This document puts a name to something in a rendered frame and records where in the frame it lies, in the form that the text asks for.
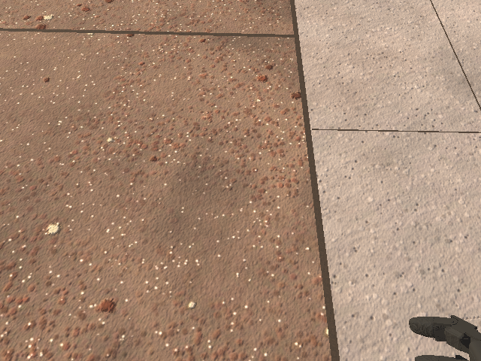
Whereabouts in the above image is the robot right hand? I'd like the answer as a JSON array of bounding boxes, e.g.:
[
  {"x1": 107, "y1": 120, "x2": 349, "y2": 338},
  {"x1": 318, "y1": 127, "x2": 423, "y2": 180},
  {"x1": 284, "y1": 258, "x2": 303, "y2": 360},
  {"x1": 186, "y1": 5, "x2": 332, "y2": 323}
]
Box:
[{"x1": 409, "y1": 315, "x2": 481, "y2": 361}]

